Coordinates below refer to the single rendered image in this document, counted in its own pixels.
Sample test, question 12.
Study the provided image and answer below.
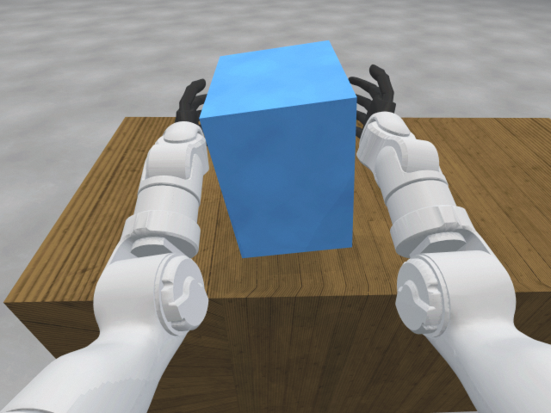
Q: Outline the robot right upper arm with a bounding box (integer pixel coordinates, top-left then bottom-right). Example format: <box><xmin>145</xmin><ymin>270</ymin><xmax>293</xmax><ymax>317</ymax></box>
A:
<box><xmin>395</xmin><ymin>250</ymin><xmax>551</xmax><ymax>413</ymax></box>

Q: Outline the carton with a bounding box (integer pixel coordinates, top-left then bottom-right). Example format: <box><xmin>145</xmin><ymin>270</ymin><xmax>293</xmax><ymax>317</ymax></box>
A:
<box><xmin>199</xmin><ymin>40</ymin><xmax>357</xmax><ymax>258</ymax></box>

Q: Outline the right robot forearm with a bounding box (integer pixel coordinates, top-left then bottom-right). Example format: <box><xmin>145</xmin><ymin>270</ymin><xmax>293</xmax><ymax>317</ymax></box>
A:
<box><xmin>356</xmin><ymin>112</ymin><xmax>516</xmax><ymax>310</ymax></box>

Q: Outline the pedestal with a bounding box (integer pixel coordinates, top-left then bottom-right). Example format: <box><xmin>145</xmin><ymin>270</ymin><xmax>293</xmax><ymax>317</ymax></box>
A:
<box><xmin>4</xmin><ymin>117</ymin><xmax>551</xmax><ymax>413</ymax></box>

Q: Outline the left robot forearm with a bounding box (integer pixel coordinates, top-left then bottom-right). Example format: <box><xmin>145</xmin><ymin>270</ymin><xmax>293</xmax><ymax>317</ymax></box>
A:
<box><xmin>93</xmin><ymin>121</ymin><xmax>209</xmax><ymax>316</ymax></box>

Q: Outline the robot right hand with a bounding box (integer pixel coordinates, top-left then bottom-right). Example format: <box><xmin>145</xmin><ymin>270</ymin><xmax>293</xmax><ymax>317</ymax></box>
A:
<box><xmin>349</xmin><ymin>65</ymin><xmax>396</xmax><ymax>139</ymax></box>

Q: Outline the robot left upper arm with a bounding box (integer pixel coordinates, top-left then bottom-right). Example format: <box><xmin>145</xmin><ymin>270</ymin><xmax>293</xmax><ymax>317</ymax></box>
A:
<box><xmin>0</xmin><ymin>252</ymin><xmax>208</xmax><ymax>413</ymax></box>

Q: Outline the robot left hand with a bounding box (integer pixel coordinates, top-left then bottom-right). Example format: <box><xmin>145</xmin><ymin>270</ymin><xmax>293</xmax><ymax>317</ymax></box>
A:
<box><xmin>175</xmin><ymin>79</ymin><xmax>207</xmax><ymax>143</ymax></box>

